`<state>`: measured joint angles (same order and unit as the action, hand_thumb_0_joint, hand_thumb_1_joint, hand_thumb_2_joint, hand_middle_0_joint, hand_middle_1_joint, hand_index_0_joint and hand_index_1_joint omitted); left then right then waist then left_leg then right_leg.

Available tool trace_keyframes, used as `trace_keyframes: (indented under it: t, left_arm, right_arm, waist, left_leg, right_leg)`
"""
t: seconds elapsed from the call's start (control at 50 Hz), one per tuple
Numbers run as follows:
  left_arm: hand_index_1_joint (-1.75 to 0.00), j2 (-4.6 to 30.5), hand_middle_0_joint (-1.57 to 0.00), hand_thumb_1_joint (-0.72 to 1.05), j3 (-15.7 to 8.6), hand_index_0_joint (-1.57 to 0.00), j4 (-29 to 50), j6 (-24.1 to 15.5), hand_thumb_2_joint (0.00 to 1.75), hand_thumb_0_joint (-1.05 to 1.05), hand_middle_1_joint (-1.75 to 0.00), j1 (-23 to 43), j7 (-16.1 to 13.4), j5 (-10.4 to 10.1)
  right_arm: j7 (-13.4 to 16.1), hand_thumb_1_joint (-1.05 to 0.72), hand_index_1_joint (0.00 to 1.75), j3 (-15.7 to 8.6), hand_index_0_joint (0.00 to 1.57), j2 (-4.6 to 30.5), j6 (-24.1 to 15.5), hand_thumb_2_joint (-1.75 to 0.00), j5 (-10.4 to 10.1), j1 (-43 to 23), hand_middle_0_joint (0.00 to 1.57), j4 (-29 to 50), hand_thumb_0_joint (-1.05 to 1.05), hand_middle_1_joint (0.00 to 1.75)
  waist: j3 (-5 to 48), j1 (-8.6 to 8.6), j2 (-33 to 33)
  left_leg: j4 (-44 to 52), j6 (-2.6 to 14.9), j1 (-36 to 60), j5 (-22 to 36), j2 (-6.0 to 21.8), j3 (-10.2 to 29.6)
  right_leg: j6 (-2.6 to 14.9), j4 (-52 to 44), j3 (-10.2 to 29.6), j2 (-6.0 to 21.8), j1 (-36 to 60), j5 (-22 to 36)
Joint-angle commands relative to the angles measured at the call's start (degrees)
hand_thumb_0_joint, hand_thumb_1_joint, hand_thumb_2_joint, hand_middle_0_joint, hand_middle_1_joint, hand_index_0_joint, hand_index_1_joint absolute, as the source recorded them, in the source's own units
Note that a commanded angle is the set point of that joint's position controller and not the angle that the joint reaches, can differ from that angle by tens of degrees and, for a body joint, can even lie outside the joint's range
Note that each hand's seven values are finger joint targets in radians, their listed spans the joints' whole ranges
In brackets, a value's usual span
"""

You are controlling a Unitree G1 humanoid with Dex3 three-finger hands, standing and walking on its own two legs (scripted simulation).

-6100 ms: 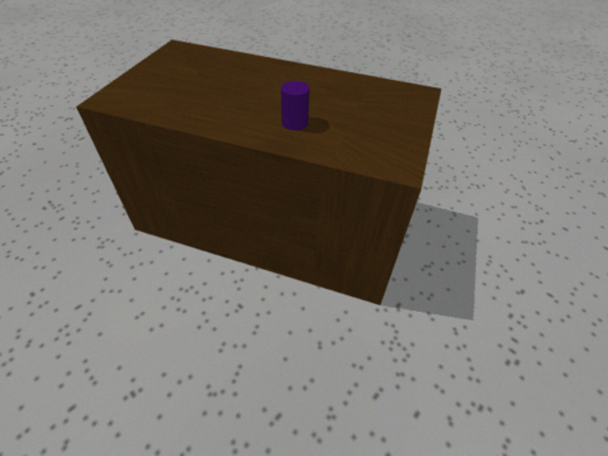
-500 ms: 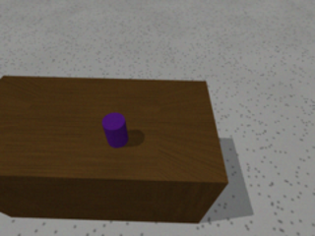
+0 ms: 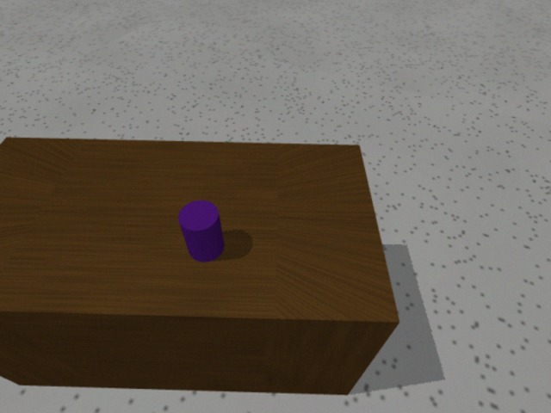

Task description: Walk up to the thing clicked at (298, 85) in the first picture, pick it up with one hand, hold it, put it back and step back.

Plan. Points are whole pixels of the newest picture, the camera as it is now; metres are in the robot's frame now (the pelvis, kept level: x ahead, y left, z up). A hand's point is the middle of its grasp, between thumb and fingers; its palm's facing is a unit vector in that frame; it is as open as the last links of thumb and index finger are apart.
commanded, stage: stand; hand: left
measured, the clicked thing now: (202, 231) +0.50 +0.17 -0.12
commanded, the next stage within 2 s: go down in 0.34 s
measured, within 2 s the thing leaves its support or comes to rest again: neither
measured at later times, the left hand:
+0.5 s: hand out of the picture +0.08 +0.25 -0.15, palm faces +0.01 -0.94 -0.35, open 7.6 cm
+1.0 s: hand out of the picture +0.15 +0.26 -0.15, palm faces +0.03 -0.95 -0.32, open 16.5 cm
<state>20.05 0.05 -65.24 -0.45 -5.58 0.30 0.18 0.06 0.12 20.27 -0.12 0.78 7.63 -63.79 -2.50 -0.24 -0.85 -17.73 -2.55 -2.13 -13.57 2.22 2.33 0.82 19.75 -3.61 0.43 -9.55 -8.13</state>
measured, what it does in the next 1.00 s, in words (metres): stands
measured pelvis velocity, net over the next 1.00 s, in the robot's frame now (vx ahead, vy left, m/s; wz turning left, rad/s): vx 0.00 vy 0.03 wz -0.02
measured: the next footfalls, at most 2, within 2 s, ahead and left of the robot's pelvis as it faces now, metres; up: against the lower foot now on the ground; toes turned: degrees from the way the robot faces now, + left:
none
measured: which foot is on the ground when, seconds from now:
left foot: down 0.00-1.00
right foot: down 0.00-1.00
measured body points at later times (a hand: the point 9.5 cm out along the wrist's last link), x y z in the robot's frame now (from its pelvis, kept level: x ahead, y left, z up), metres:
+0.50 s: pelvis -0.01 +0.00 +0.00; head +0.01 -0.01 +0.45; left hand +0.08 +0.30 -0.13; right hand +0.06 -0.30 -0.14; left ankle -0.04 +0.15 -0.75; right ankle +0.03 -0.11 -0.75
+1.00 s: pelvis +0.00 +0.03 -0.02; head +0.05 +0.02 +0.42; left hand +0.15 +0.31 -0.12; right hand +0.13 -0.26 -0.13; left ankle -0.04 +0.15 -0.75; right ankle +0.03 -0.11 -0.75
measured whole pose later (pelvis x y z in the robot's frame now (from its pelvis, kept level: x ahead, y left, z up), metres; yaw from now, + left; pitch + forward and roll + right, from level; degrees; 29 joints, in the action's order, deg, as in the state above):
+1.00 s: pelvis +0.00 +0.03 -0.02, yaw -1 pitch +7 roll +0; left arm 17.2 -5.1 -32.2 18.6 -8.8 0.1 -0.1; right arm 2.0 -7.2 15.2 -5.2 -2.3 10.4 -42.2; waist 1.5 0.3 -1.3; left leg -37.4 -0.2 -22.4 -22.3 0.3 0.7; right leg -1.3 35.3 -1.4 2.2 -28.7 -13.9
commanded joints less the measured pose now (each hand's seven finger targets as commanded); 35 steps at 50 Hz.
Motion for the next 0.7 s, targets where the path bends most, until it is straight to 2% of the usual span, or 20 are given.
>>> trace_keyframes:
  t: [0.0, 0.1, 0.2, 0.26, 0.4, 0.42, 0.44, 0.46, 0.48, 0.5, 0.52, 0.54, 0.56, 0.58, 0.6, 0.62, 0.64, 0.66, 0.68]
  left_arm:
    - [-0.30, 12.90, -0.20, 0.90, -2.62, -0.20, 3.23, -1.45, 0.90, 0.00, -0.30, 2.19, -0.53, 0.10]
    - [-0.30, 12.71, -0.20, 0.90, -2.60, -0.20, 3.39, -1.51, 0.90, 0.00, -0.30, 2.33, -0.53, 0.11]
    - [-0.30, 12.72, -0.20, 0.90, -2.59, -0.20, 3.31, -1.52, 0.90, 0.00, -0.30, 2.00, -0.60, 0.20]
    - [-0.30, 12.91, -0.20, 0.90, -2.71, -0.20, 3.19, -1.36, 0.90, 0.00, -0.30, 1.79, -0.57, 0.17]
    - [-0.30, 12.98, -0.20, 0.90, -2.71, -0.20, 3.51, -1.46, 0.90, 0.00, -0.30, 1.88, -0.48, 0.20]
    - [-0.22, 12.89, -0.12, 0.82, -2.66, -0.12, 3.45, -1.45, 0.82, 0.00, -0.22, 1.69, -0.46, 0.21]
    - [-0.14, 0.84, -0.05, 0.74, -0.30, -0.04, 23.56, -5.99, 0.74, 0.00, -0.14, 21.80, -0.77, -4.16]
    - [-0.06, 6.59, -0.04, 0.66, -1.64, -0.03, 27.73, -8.54, 0.66, 0.00, -0.06, 17.91, -2.48, -6.28]
    - [-0.05, 12.75, -0.03, 0.58, -4.95, 0.00, 17.31, -4.28, 0.58, 0.00, -0.02, 11.79, -2.95, -3.76]
    - [-0.08, 13.49, -0.04, 0.50, -6.08, -0.01, 12.60, -1.27, 0.50, 0.00, -0.04, 6.47, -2.68, -3.79]
    - [-0.09, 12.05, -0.04, 0.42, -5.87, -0.01, 11.24, 1.14, 0.42, 0.00, -0.05, 4.27, -2.36, -3.26]
    - [-0.07, 12.99, -0.03, 0.34, -5.95, -0.01, 15.81, 0.94, 0.34, 0.00, -0.04, 8.57, -2.78, -3.02]
    - [-0.07, 12.91, -0.04, 0.29, -5.72, -0.02, 18.75, 1.03, 0.27, 0.00, -0.04, 11.75, -3.19, -2.63]
    - [-0.07, 12.58, -0.05, 0.24, -6.18, -0.02, 18.72, 2.28, 0.26, 0.00, -0.04, 10.79, -3.18, -2.06]
    - [-0.07, 12.80, -0.06, 0.16, -7.74, -0.04, 14.85, 4.13, 0.21, 0.00, -0.04, 7.97, -2.95, -1.08]
    - [-0.06, 10.40, -0.06, 0.08, -8.82, -0.05, 12.25, 6.11, 0.18, 0.00, -0.04, 2.60, -2.30, -0.13]
    - [-0.05, 9.20, -0.06, 0.01, -8.80, -0.06, 14.23, 7.42, 0.15, 0.00, -0.04, 1.04, -1.91, -0.10]
    - [-0.03, 9.85, -0.06, -0.02, -9.04, -0.07, 20.11, 8.64, 0.11, 0.00, -0.03, 0.71, -1.71, -0.08]
    - [-0.02, 10.31, -0.06, -0.03, -9.37, -0.07, 25.77, 10.20, 0.10, 0.00, -0.03, -0.29, -1.56, -0.22]
  right_arm:
    - [0.50, -0.90, 0.30, -2.13, 0.20, 11.93, -1.05, -0.90, -0.08, -1.10, 0.20, 3.22, 0.00, 0.30]
    - [0.51, -0.90, 0.30, -2.15, 0.20, 11.97, -1.16, -0.90, -0.07, -1.07, 0.20, 3.30, 0.00, 0.30]
    - [0.44, -0.90, 0.30, -2.25, 0.20, 11.86, -1.03, -0.90, -0.07, -1.09, 0.20, 3.36, 0.00, 0.30]
    - [0.40, -0.90, 0.30, -2.17, 0.20, 11.68, -0.91, -0.90, -0.03, -0.58, 0.20, 3.24, 0.00, 0.30]
    - [0.39, -0.90, 0.30, -2.25, 0.20, 11.99, -1.07, -0.90, 0.02, 0.06, 0.20, 3.20, 0.00, 0.30]
    - [0.35, -0.82, 0.22, -2.14, 0.12, 11.71, -1.10, -0.82, 0.04, -0.03, 0.12, 3.14, 0.00, 0.22]
    - [1.33, -0.74, 0.14, 0.13, 0.05, 0.90, -8.53, -0.74, -5.97, -20.13, 0.05, 23.24, 0.00, 0.14]
    - [2.13, -0.66, 0.06, 0.73, 0.05, 2.12, -9.85, -0.66, -6.78, -20.67, 0.05, 25.44, 0.00, 0.06]
    - [3.17, -0.58, 0.05, -3.27, 0.05, 9.79, -9.19, -0.58, -5.39, -14.46, 0.05, 18.53, 0.00, 0.05]
    - [3.43, -0.50, 0.05, -5.15, 0.05, 10.42, -7.77, -0.50, -5.47, -11.55, 0.05, 13.40, 0.00, 0.05]
    - [3.76, -0.42, 0.05, -6.42, 0.05, 9.99, -7.66, -0.42, -5.52, -12.32, 0.05, 12.77, 0.00, 0.05]
    - [4.28, -0.34, 0.05, -7.57, 0.05, 11.34, -8.89, -0.34, -5.39, -13.84, 0.05, 16.64, 0.00, 0.05]
    - [4.42, -0.26, 0.05, -7.68, 0.05, 10.45, -9.71, -0.26, -5.19, -13.50, 0.05, 17.26, 0.00, 0.05]
    - [4.36, -0.24, 0.05, -7.31, 0.05, 9.23, -9.47, -0.25, -4.95, -10.88, 0.05, 16.18, 0.00, 0.05]
    - [4.08, -0.19, 0.05, -8.77, 0.05, 9.29, -8.77, -0.23, -3.98, -6.47, 0.05, 13.33, 0.00, 0.05]
    - [3.37, -0.14, 0.05, -10.52, 0.05, 8.36, -8.39, -0.22, -3.12, -3.22, 0.05, 12.99, 0.00, 0.05]
    - [2.84, -0.11, 0.05, -11.31, 0.05, 8.23, -8.51, -0.21, -2.94, 0.47, 0.05, 14.67, 0.00, 0.05]
    - [2.68, -0.07, 0.05, -11.53, 0.05, 8.15, -8.50, -0.19, -3.31, 1.77, 0.05, 19.60, 0.00, 0.05]
    - [2.39, -0.01, 0.05, -10.51, 0.05, 6.68, -8.17, -0.18, -3.97, 1.23, 0.05, 24.21, 0.00, 0.05]
  waist:
    - [3.09, -0.10, 0.35]
    - [3.80, -0.05, 0.43]
    - [3.25, -0.19, 1.27]
    - [1.82, -0.14, 1.16]
    - [2.45, 0.07, 0.64]
    - [2.47, -0.23, 0.73]
    - [3.75, 2.98, -2.57]
    - [5.97, -0.43, 2.06]
    - [1.26, 2.36, -0.40]
    - [-0.07, 0.85, -0.20]
    - [2.32, 0.32, 3.20]
    - [8.80, 0.04, 2.55]
    - [12.87, 0.14, 1.21]
    - [15.45, 0.32, 0.30]
    - [12.46, 0.63, -0.05]
    - [11.76, 0.63, 0.54]
    - [15.33, 1.27, 1.27]
    - [20.64, 1.20, 1.81]
    - [23.44, 0.93, 1.31]
  left_leg:
    - [3.56, 2.97, -5.28, 6.89, 5.12, 2.78]
    - [3.53, 2.93, -5.05, 8.14, 5.33, 2.82]
    - [3.29, 3.00, -5.69, 6.66, 5.11, 2.63]
    - [3.72, 3.06, -6.22, 3.99, 4.79, 2.65]
    - [3.48, 3.20, -6.42, 4.71, 5.04, 2.86]
    - [3.57, 3.19, -6.24, 4.65, 5.13, 2.90]
    - [-3.51, 2.84, -13.27, 0.93, -3.70, -4.74]
    - [-1.54, 3.39, -10.85, -0.90, -3.27, -4.16]
    - [-2.35, 2.98, -13.95, -4.45, -3.64, -4.82]
    - [-4.56, 2.63, -15.61, -3.28, -3.56, -4.74]
    - [-6.03, 2.75, -16.04, 0.58, -3.01, -4.07]
    - [-7.40, 2.82, -15.69, 2.65, -2.88, -3.82]
    - [-8.12, 2.88, -15.90, 4.02, -3.00, -3.54]
    - [-9.45, 2.93, -16.60, 5.27, -3.14, -3.40]
    - [-10.42, 2.97, -19.76, 4.65, -3.19, -3.31]
    - [-11.55, 3.04, -21.55, 4.38, -3.41, -3.36]
    - [-11.62, 3.09, -19.85, 5.07, -3.64, -3.54]
    - [-11.36, 3.19, -16.85, 7.78, -3.97, -3.69]
    - [-10.55, 3.16, -15.47, 9.97, -4.36, -3.95]
  right_leg:
    - [0.71, -2.71, 7.01, 7.34, 5.47, 5.55]
    - [0.74, -2.13, 7.13, 7.43, 6.29, 7.64]
    - [0.58, -2.92, 7.30, 7.38, 6.23, 5.75]
    - [0.59, -3.85, 7.60, 7.31, 4.59, 1.51]
    - [0.69, -3.03, 7.71, 7.21, 4.94, 3.19]
    - [0.74, -3.03, 7.80, 7.31, 4.86, 3.04]
    - [-0.57, 0.83, 2.22, 1.73, -1.70, -1.63]
    - [-0.73, -0.92, 1.92, 1.96, 2.97, -4.33]
    - [-0.76, -0.75, 2.57, 2.22, -0.56, -8.25]
    - [-0.76, 1.05, 1.89, 1.60, -1.78, -7.26]
    - [-0.73, 2.61, 1.45, 0.97, -1.37, -3.44]
    - [-0.88, 4.50, 2.03, 1.13, 0.39, 0.05]
    - [-0.96, 6.09, 1.76, 1.10, 1.29, 1.91]
    - [-0.93, 7.83, 1.68, 0.87, 1.00, 3.75]
    - [-0.73, 8.78, 1.60, 0.67, -1.42, 3.43]
    - [-0.54, 9.76, 1.55, 0.45, -3.44, 3.27]
    - [-0.56, 10.00, 1.46, 0.28, -1.90, 4.10]
    - [-0.71, 9.52, 1.55, 0.44, 1.32, 7.04]
    - [-0.83, 8.94, 1.61, 0.74, 3.17, 9.57]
